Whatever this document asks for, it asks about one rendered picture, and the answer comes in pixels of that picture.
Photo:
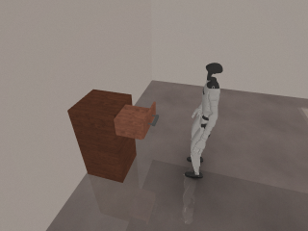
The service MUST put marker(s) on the left robot thigh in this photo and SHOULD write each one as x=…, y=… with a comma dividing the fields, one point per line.
x=196, y=137

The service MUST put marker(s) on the left robot hand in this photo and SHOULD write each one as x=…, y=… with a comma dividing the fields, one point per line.
x=199, y=144

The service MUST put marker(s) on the drawer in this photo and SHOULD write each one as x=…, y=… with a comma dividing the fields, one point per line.
x=132, y=121

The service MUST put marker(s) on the handle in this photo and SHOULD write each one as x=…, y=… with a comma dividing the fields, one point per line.
x=154, y=121

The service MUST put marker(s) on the robot right foot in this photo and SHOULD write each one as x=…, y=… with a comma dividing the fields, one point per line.
x=189, y=159

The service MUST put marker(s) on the cabinet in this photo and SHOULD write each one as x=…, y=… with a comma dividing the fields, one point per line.
x=105, y=154

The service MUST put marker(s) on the robot left forearm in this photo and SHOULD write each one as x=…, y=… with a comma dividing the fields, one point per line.
x=209, y=126

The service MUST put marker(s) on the left robot upper arm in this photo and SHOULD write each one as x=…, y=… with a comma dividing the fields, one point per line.
x=213, y=102

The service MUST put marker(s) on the right robot hand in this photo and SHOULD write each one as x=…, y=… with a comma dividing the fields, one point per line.
x=196, y=111

